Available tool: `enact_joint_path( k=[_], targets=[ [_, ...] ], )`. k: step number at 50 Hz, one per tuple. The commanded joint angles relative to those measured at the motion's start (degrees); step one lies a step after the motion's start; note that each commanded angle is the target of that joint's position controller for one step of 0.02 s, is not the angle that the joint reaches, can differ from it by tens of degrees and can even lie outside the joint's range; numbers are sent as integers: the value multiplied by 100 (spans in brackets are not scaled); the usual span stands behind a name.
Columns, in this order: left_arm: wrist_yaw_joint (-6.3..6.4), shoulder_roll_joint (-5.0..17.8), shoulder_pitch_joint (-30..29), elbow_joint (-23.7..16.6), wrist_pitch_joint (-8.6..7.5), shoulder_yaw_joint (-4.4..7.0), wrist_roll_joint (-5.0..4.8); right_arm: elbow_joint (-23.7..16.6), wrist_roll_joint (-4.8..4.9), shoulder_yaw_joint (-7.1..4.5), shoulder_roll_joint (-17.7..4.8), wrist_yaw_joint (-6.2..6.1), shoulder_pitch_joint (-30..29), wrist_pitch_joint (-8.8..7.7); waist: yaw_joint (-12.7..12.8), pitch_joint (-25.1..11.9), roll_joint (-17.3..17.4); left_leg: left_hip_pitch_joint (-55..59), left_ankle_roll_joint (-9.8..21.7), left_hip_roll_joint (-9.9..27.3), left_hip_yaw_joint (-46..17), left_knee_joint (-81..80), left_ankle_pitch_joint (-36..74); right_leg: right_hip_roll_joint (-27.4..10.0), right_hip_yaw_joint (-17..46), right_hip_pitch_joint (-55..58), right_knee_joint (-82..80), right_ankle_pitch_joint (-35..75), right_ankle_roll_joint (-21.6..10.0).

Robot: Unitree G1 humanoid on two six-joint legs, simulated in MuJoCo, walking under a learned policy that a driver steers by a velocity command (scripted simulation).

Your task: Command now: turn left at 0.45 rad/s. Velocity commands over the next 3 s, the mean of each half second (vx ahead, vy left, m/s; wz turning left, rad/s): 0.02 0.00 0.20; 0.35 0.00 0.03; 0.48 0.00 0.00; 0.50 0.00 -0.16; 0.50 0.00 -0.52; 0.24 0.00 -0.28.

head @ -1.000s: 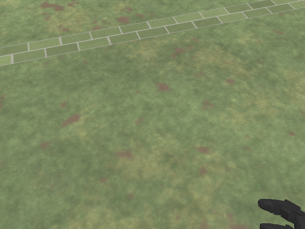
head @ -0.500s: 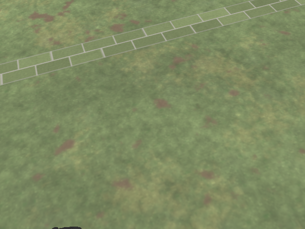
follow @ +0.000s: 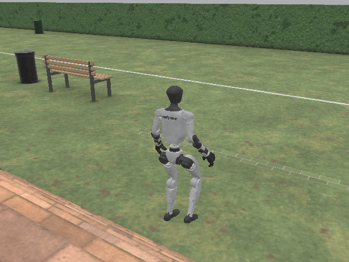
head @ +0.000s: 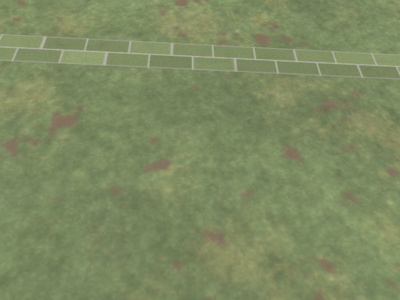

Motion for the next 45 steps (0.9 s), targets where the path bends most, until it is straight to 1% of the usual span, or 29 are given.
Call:
enact_joint_path(
  k=[1,6,10,12,13,14,15,16,17,18,21,22,23,24,25,27,29,31,32,34,35,36,37,38,39,40,41,42,45],
  targets=[
    [-14,297,-80,-341,-57,28,-21,-412,1,-219,-848,-87,-45,-69,-14,-932,809,1349,908,1416,-1404,-561,1958,-109,231,-243,-507,217,86],
    [-95,287,-100,-346,-50,-24,-48,-390,-77,-185,-877,-45,-76,-19,-108,-747,966,874,979,1336,-1566,-613,1194,-137,126,625,-1536,-79,100],
    [-160,311,-17,-348,-89,-46,-74,-316,-71,-126,-823,38,-134,-9,-138,-681,993,812,995,1321,-1817,-518,1179,-97,52,1172,-2320,-286,1],
    [-214,231,187,-270,-129,-74,-77,-268,-32,-70,-733,47,-252,1,24,-709,923,817,864,1189,-1808,-363,1334,-52,-39,1653,-3265,191,-103],
    [-251,187,363,-194,-160,-95,-50,-235,-8,-44,-688,42,-277,8,137,-725,861,713,716,1069,-1726,-287,1380,-53,-90,2095,-4000,911,-194],
    [-273,310,458,-165,-177,-88,20,-196,-15,-27,-653,37,-144,-12,103,-811,727,541,492,936,-1630,-210,1187,-245,34,2567,-4182,1474,-297],
    [-261,633,519,-210,-175,-42,121,-193,-98,2,-563,57,13,-69,-55,-924,193,169,206,622,-1323,158,705,-814,482,3012,-4028,2582,-540],
    [-261,771,274,-162,-163,-7,102,-209,-125,20,-435,100,201,-124,-354,-862,-663,105,-59,72,-595,229,-166,-1120,779,2685,-3981,2611,-931],
    [-271,459,84,-244,-180,-89,102,-157,-189,11,-545,96,40,-134,-223,-756,-667,403,-246,76,-445,227,-380,-1210,969,2248,-4243,1916,-1100],
    [-270,336,-6,-253,-207,-135,105,-164,-176,-23,-607,82,-148,-111,-176,-619,-659,474,-287,97,-420,228,-202,-1076,898,2135,-4299,1396,-996],
    [-263,402,96,-220,-313,-173,107,-152,-145,-29,-539,43,-199,10,-99,-359,-566,588,-237,168,-509,209,285,-817,671,1924,-4302,902,-740],
    [-256,338,234,-165,-324,-203,113,-90,-143,-7,-456,43,-108,17,-72,-420,-521,655,-220,107,-439,194,-81,-733,606,1921,-4366,286,-704],
    [-243,357,346,-129,-310,-207,90,-55,-125,-1,-426,44,-92,12,-17,-313,-524,523,-201,-2,-300,300,-624,-694,636,1880,-4461,-528,-737],
    [-219,522,488,-117,-288,-163,38,-45,-72,-25,-476,44,-96,-5,67,-123,-625,191,-174,-151,-80,600,-1246,-799,854,1873,-4621,-1380,-892],
    [-191,684,684,-90,-277,-121,-7,-69,-19,-49,-510,47,-147,-53,155,131,-719,-230,-160,-213,155,980,-1536,-1122,1321,1884,-4924,-2130,-1140],
    [-146,869,824,-67,-318,-73,-67,-172,73,-53,-478,63,-363,-219,249,652,-804,-917,-139,122,293,1600,-1378,-1851,2245,1904,-5342,-2387,-1587],
    [-147,824,948,-46,-393,-75,-85,-199,87,-67,-487,111,-410,-359,321,713,-675,-1517,-98,390,191,1959,-1596,-1989,2353,2415,-5371,-1724,-1708],
    [-211,792,903,-74,-414,-78,-149,-185,105,-45,-436,187,-384,-454,312,555,-582,-1356,-47,464,327,1481,-1581,-1750,1874,2690,-5272,-1041,-1582],
    [-252,806,797,-104,-410,-72,-181,-139,95,-39,-411,224,-318,-487,248,429,-566,-840,-39,385,500,1068,-1293,-1517,1480,2524,-5164,-658,-1479],
    [-326,812,640,-150,-368,-71,-206,112,74,-88,-423,274,211,-518,-62,70,-539,665,-80,24,914,277,-245,-1137,873,1898,-4732,11,-1296],
    [-345,731,654,-164,-366,-92,-172,275,75,-152,-521,267,659,-510,-238,-144,-437,1359,-104,-59,916,260,-79,-1002,717,1597,-4363,255,-1178],
    [-358,494,520,-219,-400,-176,-124,372,98,-227,-711,224,1200,-507,-529,-330,-108,2030,41,275,404,68,-196,-746,395,1180,-3484,637,-935],
    [-364,26,468,-479,-492,-316,-39,368,31,-362,-1360,171,1762,-521,-612,-642,1533,2850,682,1608,-1815,-754,-687,35,-404,67,-1409,148,-427],
    [-320,284,297,-611,-588,-258,-117,379,-23,-358,-1417,227,1990,-579,-684,-698,1788,2821,1405,2425,-3685,-1453,-1182,252,105,-741,-185,-1234,-386],
    [-335,580,411,-557,-633,-155,-241,312,-34,-245,-1114,213,1550,-629,-420,-256,1102,2607,1369,2459,-3315,-1420,-1663,-163,382,-1199,362,-1003,-533],
    [-364,573,414,-477,-652,-158,-281,210,-40,-166,-870,195,1270,-659,-323,-16,796,2415,1148,2162,-2690,-1435,-1672,-403,329,-1286,368,-451,-669],
    [-373,496,344,-444,-674,-163,-215,184,-42,-129,-802,191,1084,-668,-281,128,534,2264,995,1932,-2209,-1543,-1303,-552,239,-1337,154,24,-715],
    [-383,478,277,-432,-685,-142,-139,190,-52,-91,-755,178,992,-670,-229,189,500,2174,867,1769,-1818,-1613,-633,-679,215,-1250,-103,406,-711],
    [-457,290,229,-419,-657,-173,-83,274,-32,-64,-741,142,1113,-661,-180,50,572,2107,796,1502,-990,-1685,1109,-644,-52,-1054,-569,1038,-537]
  ],
)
